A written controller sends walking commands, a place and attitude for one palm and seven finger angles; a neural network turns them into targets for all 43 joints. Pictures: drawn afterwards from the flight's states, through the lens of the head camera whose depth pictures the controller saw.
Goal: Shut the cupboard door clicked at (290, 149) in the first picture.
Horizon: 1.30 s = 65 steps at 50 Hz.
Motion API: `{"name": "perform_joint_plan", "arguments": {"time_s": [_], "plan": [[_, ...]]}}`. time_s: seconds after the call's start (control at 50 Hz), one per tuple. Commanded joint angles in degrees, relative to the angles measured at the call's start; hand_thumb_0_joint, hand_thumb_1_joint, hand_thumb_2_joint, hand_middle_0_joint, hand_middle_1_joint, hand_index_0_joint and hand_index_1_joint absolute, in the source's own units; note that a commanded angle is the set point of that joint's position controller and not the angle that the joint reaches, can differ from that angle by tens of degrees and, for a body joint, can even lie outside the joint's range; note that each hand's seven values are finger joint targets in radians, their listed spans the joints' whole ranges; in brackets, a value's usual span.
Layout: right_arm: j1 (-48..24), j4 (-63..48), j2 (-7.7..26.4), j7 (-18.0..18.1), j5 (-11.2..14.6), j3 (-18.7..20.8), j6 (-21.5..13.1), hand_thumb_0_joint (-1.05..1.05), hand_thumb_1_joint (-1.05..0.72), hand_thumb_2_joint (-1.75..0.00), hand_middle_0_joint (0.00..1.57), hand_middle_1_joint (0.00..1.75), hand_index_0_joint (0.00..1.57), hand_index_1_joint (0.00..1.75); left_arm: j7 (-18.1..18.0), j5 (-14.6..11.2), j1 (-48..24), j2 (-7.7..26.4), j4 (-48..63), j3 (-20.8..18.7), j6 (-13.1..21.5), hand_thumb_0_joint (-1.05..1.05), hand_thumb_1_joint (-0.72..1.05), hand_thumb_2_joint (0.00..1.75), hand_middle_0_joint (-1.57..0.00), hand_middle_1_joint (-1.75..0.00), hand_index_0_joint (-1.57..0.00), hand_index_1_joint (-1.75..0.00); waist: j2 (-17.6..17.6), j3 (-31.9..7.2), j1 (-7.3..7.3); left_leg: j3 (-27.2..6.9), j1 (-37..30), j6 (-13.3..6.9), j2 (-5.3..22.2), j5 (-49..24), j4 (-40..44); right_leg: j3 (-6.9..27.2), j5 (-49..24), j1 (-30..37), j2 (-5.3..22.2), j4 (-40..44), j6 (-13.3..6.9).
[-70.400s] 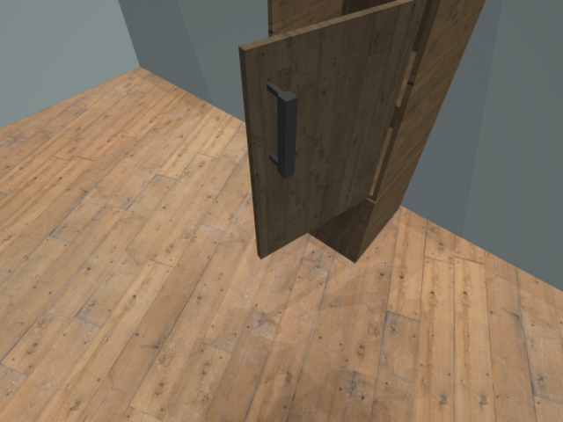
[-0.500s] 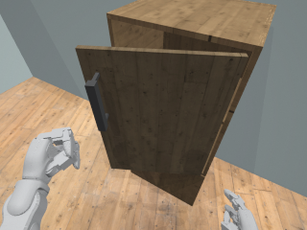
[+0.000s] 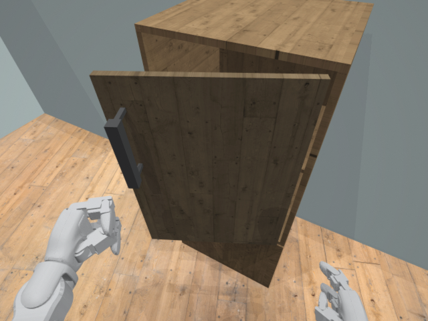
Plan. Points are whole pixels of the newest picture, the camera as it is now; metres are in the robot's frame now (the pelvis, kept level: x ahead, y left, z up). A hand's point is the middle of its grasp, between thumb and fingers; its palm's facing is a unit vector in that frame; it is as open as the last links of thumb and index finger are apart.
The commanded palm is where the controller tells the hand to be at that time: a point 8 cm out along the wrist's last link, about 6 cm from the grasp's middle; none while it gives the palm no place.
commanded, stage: bring the fist close to the handle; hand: left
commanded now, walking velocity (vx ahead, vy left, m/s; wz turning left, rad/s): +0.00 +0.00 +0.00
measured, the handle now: (128, 149) +0.42 +0.22 +0.11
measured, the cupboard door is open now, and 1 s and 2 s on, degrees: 25 25 18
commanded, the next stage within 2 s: push the door shut along its arc in 1.36 s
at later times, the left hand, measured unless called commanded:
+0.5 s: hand (117, 199) +0.28 +0.19 +0.13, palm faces +0.06 -1.00 -0.07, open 3.1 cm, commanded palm +0.25 +0.23 +0.12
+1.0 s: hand (135, 184) +0.32 +0.17 +0.12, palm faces +0.01 -1.00 -0.04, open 3.1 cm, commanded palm +0.29 +0.22 +0.12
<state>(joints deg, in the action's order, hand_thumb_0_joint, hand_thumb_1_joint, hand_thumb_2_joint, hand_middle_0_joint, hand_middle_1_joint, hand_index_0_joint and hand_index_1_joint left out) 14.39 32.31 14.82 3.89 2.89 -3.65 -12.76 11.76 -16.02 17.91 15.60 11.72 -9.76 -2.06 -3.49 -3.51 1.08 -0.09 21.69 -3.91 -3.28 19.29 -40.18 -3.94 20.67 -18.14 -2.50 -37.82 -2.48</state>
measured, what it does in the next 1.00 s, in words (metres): stands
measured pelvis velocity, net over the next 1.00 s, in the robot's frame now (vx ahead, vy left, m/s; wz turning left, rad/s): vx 0.01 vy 0.00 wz -0.01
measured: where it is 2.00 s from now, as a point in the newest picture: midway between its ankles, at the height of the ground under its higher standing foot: outside the picture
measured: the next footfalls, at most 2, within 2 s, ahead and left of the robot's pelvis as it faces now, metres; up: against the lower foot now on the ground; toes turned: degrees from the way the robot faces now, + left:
none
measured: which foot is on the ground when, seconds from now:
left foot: down 0.00-1.00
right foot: down 0.00-1.00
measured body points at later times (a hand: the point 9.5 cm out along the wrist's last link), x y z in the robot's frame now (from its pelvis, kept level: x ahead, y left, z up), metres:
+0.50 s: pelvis +0.00 -0.02 +0.00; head -0.01 -0.03 +0.45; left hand +0.27 +0.24 +0.14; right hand +0.17 -0.25 -0.07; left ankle +0.02 +0.07 -0.72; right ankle -0.01 -0.09 -0.72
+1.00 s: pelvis +0.01 +0.00 +0.00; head +0.00 -0.02 +0.45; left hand +0.32 +0.23 +0.12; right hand +0.17 -0.24 -0.08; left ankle +0.02 +0.07 -0.72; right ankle -0.01 -0.09 -0.72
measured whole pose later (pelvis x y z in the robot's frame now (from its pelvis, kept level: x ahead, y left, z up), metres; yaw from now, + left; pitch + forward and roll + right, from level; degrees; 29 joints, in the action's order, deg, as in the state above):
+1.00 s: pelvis +0.01 +0.00 +0.00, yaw -1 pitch +2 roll -1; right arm 13.9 34.0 15.2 3.7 3.2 -3.2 -9.3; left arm 9.0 -13.9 -4.7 15.5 -8.3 -10.0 0.0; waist -2.8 -2.7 -0.2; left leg 0.6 21.3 -3.7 -3.2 18.8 -38.3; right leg -3.1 20.4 -18.4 -2.5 -36.9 -2.7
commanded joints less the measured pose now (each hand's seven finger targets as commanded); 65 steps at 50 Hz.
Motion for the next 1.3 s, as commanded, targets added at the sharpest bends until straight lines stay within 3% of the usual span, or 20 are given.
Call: {"name": "perform_joint_plan", "arguments": {"time_s": [0.0, 0.06, 0.14, 0.24, 0.28, 0.34, 0.4, 0.46, 0.48, 0.54, 0.68, 0.7, 0.84, 0.88, 0.94, 0.98, 1.0, 1.14, 1.2, 1.28], "plan": [[-6.7, -9.9, 6.3, 0.8, -0.2, 2.8, -3.6, 0.0, -0.9, -0.9, 0.2, 0.3, 0.2, 0.3, -2.5, -1.6, -13.1, 10.9, 18.7, -8.9, 7.4, 0.0, 0.9, 0.9, -1.3, -1.5, -1.3, -1.5, 1.9, -8.6, 0.66, -3.9, -5.9, 1.7, 2.9, -11.2, 6.3, 2.9, -11.4, 0.5, 1.8, 5.9, 1.3], [-5.6, -8.3, 6.1, 0.3, -0.2, 2.5, -4.1, 0.0, -0.9, -0.9, 0.2, 0.3, 0.2, 0.3, -3.5, -1.6, -12.7, 9.6, 14.9, -8.6, 10.8, 0.0, 0.9, 0.9, -1.3, -1.5, -1.3, -1.5, 0.3, -6.1, -0.01, -4.2, -6.1, 2.2, 3.0, -10.7, 6.1, 2.2, -11.0, -1.9, 1.4, 5.3, 1.0], [-5.5, -7.5, 7.0, 0.2, 0.4, 2.8, -3.6, 0.0, -0.9, -0.9, 0.2, 0.3, 0.2, 0.3, -0.9, -0.8, -12.3, 7.6, 6.1, -5.1, 8.4, 0.0, 0.9, 0.9, -1.3, -1.5, -1.3, -1.5, 0.5, -2.5, -0.91, -3.8, -3.9, 1.9, 2.8, -8.3, 5.7, 3.3, -9.9, -2.8, 2.0, 6.5, 1.2], [-6.4, -8.7, 7.5, 1.1, 0.9, 3.1, -2.6, 0.0, -0.9, -0.9, 0.2, 0.3, 0.2, 0.3, 1.4, -1.2, -19.2, 8.6, 5.8, -4.4, 4.0, 0.0, 0.9, 0.9, -1.3, -1.5, -1.3, -1.5, 3.4, -5.0, -1.04, -3.5, -3.8, 1.3, 2.5, -7.9, 5.3, 4.9, -9.3, -1.3, 2.8, 7.9, 2.0], [-6.6, -8.7, 7.6, 1.4, 0.4, 3.2, -2.6, 0.0, -0.9, -0.9, 0.2, 0.3, 0.2, 0.3, 0.1, -1.6, -20.6, 13.5, 7.3, -9.5, 5.1, 0.0, 0.9, 0.9, -1.3, -1.5, -1.3, -1.5, 5.2, -7.5, -0.13, -3.4, -3.7, 1.2, 2.7, -9.2, 4.7, 6.0, -10.5, 0.8, 3.1, 7.8, 2.2], [-7.0, -8.5, 6.5, 1.1, 0.1, 2.7, -2.7, 0.0, -0.9, -0.9, 0.2, 0.3, 0.2, 0.3, -1.9, -1.5, -23.2, 12.5, 8.6, -10.1, 8.5, 0.0, 0.9, 0.9, -1.3, -1.5, -1.3, -1.5, 2.4, -10.2, 0.42, -3.0, -5.5, 1.5, 2.5, -11.3, 5.6, 4.7, -13.0, 1.9, 2.6, 6.3, 1.8], [-6.6, -7.6, 6.5, 0.5, 0.1, 2.7, -2.7, 0.0, -0.9, -0.9, 0.2, 0.3, 0.2, 0.3, -2.8, -1.1, -22.3, 11.6, 4.2, -9.7, 9.8, 0.0, 0.9, 0.9, -1.3, -1.5, -1.3, -1.5, 2.2, -8.3, 0.16, -2.8, -4.8, 1.6, 2.6, -11.7, 5.5, 4.5, -14.4, 1.3, 2.6, 6.0, 1.7], [-6.1, -7.1, 7.1, 0.3, 0.6, 2.9, -1.9, 0.0, -0.9, -0.9, 0.2, 0.3, 0.2, 0.3, -1.2, -0.7, -22.2, 10.4, -1.9, -8.0, 7.6, 0.0, 0.9, 0.9, -1.3, -1.5, -1.3, -1.5, 0.9, -5.4, -0.32, -2.4, -3.8, 1.8, 2.4, -10.1, 5.6, 5.0, -13.9, -0.2, 2.8, 6.9, 1.8], [-5.9, -7.1, 7.7, 0.3, 0.7, 3.3, -1.5, 0.0, -0.9, -0.9, 0.2, 0.3, 0.2, 0.3, -0.7, -0.7, -20.9, 11.6, -4.6, -8.9, 6.2, 0.0, 0.9, 0.9, -1.3, -1.5, -1.3, -1.5, 3.9, -5.0, -0.12, -2.4, -2.7, 1.6, 2.6, -9.9, 5.1, 5.9, -14.0, 0.4, 3.2, 7.3, 2.2], [-6.7, -8.0, 7.7, 0.7, 1.2, 3.2, -0.9, 0.0, -0.9, -0.9, 0.2, 0.3, 0.2, 0.3, 0.8, -0.6, -28.1, 9.6, -3.3, -5.3, 4.1, 0.0, 0.9, 0.9, -1.3, -1.5, -1.3, -1.5, 1.6, -5.1, -1.04, -2.6, -3.8, 1.4, 2.4, -8.3, 5.7, 5.6, -10.8, -0.9, 3.0, 8.0, 2.0], [-6.2, -6.9, 7.5, 1.1, 0.1, 3.2, -1.6, 0.0, -0.9, -0.9, 0.2, 0.3, 0.2, 0.3, -2.6, -0.3, -34.7, 14.9, 0.3, -10.0, 9.7, 0.0, 0.9, 0.9, -1.3, -1.5, -1.3, -1.5, 2.3, -11.7, -0.54, -3.0, -7.3, 1.3, 2.8, -12.5, 5.7, 4.5, -14.4, 1.3, 2.3, 6.1, 1.5], [-6.4, -6.9, 7.0, 0.9, 0.2, 2.9, -1.5, 0.0, -0.9, -0.9, 0.2, 0.3, 0.2, 0.3, -2.6, 0.0, -34.9, 12.0, -0.9, -7.7, 10.0, 0.0, 0.9, 0.9, -1.3, -1.5, -1.3, -1.5, 1.6, -10.8, -0.74, -3.0, -7.3, 1.4, 2.8, -12.7, 6.2, 3.9, -14.6, 0.8, 2.2, 5.8, 1.3], [-6.1, -7.2, 7.5, 0.2, 1.0, 3.2, 0.3, 0.0, -0.9, -0.9, 0.2, 0.3, 0.2, 0.3, -1.7, 1.1, -35.4, 8.1, -9.3, -3.5, 5.0, 0.0, 0.9, 0.9, -1.3, -1.5, -1.3, -1.5, 1.6, -7.5, -1.13, -3.1, -6.8, 1.6, 2.7, -11.1, 7.3, 3.3, -13.7, -1.0, 2.2, 6.8, 1.2], [-6.1, -7.4, 8.1, 0.3, 0.8, 3.4, 0.6, 0.0, -0.9, -0.9, 0.2, 0.3, 0.2, 0.3, -2.1, 1.0, -36.4, 10.5, -8.5, -5.2, 4.8, 0.0, 0.9, 0.9, -1.3, -1.5, -1.3, -1.5, 4.1, -9.1, -0.96, -3.1, -7.0, 1.4, 2.9, -11.8, 7.0, 3.7, -14.3, 0.4, 2.2, 7.0, 1.3], [-6.4, -7.5, 7.3, 0.3, 0.7, 3.2, 0.4, 0.0, -0.9, -0.9, 0.2, 0.3, 0.2, 0.3, -3.2, 1.3, -42.4, 8.4, -4.4, -3.1, 6.9, 0.0, 0.9, 0.9, -1.3, -1.5, -1.3, -1.5, 1.5, -10.6, -1.52, -3.7, -9.8, 1.6, 3.1, -12.9, 7.4, 2.8, -14.0, -1.1, 1.8, 6.3, 1.0], [-6.0, -7.0, 7.5, 0.2, 0.3, 3.5, 0.2, 0.0, -0.9, -0.9, 0.2, 0.3, 0.2, 0.3, -4.6, 1.7, -41.3, 11.2, -3.4, -5.7, 8.8, 0.0, 0.9, 0.9, -1.3, -1.5, -1.3, -1.5, 2.7, -12.6, -0.88, -3.7, -10.7, 1.7, 3.4, -15.1, 7.0, 3.0, -15.5, 0.2, 1.7, 5.8, 0.8], [-6.1, -7.3, 7.0, 0.0, 0.1, 3.3, 0.2, 0.0, -0.9, -0.9, 0.2, 0.3, 0.2, 0.3, -4.9, 1.7, -39.1, 9.5, -3.4, -5.0, 9.3, 0.0, 0.9, 0.9, -1.3, -1.5, -1.3, -1.5, 1.8, -14.0, -0.19, -3.5, -10.9, 1.7, 3.3, -16.2, 7.3, 2.9, -16.5, 1.2, 1.8, 5.5, 0.8], [-6.4, -7.4, 7.2, -0.7, 0.7, 3.3, 2.5, 0.0, -0.9, -0.9, 0.2, 0.3, 0.2, 0.3, -5.0, 2.8, -35.4, 8.3, -9.6, -4.4, 6.1, 0.0, 0.9, 0.9, -1.3, -1.5, -1.3, -1.5, 2.4, -8.2, -0.53, -2.7, -8.1, 1.9, 3.1, -13.4, 8.3, 3.0, -15.3, 0.3, 1.8, 6.8, 0.9], [-6.9, -8.1, 7.1, -0.5, 0.6, 3.3, 2.6, 0.0, -0.9, -0.9, 0.2, 0.3, 0.2, 0.3, -4.8, 2.4, -38.1, 7.3, -6.0, -3.1, 5.7, 0.0, 0.9, 0.9, -1.3, -1.5, -1.3, -1.5, 2.2, -10.3, -0.83, -2.9, -9.7, 1.7, 3.1, -14.2, 8.2, 3.0, -15.7, 0.9, 1.8, 6.9, 0.9], [-6.5, -7.3, 7.3, 0.0, 0.3, 3.4, 2.4, 0.0, -0.9, -0.9, 0.2, 0.3, 0.2, 0.3, -5.0, 2.0, -40.1, 11.1, -3.9, -6.0, 8.2, 0.0, 0.9, 0.9, -1.3, -1.5, -1.3, -1.5, 2.7, -11.3, -1.3, -3.0, -10.6, 1.7, 3.3, -15.4, 7.7, 3.2, -16.6, 1.4, 1.6, 6.9, 0.9]]}}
